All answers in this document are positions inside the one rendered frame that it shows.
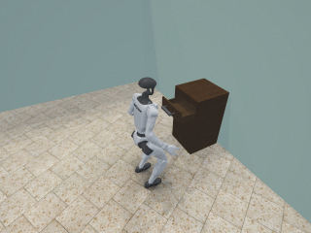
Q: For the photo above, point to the right robot hand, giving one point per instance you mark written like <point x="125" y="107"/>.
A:
<point x="171" y="149"/>

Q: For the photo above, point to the left robot upper arm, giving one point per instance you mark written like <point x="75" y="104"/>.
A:
<point x="131" y="106"/>

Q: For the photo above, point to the handle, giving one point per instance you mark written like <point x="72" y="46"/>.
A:
<point x="163" y="107"/>

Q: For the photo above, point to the right robot upper arm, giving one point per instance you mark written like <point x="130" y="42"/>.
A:
<point x="152" y="114"/>

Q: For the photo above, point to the robot right forearm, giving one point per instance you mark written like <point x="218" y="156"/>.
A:
<point x="155" y="140"/>

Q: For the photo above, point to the cabinet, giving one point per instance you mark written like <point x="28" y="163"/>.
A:
<point x="209" y="101"/>

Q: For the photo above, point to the humanoid robot torso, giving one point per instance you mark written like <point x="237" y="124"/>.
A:
<point x="140" y="122"/>

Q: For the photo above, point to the drawer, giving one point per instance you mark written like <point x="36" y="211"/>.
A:
<point x="184" y="110"/>

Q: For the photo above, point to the humanoid robot head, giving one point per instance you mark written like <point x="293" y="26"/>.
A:
<point x="146" y="83"/>

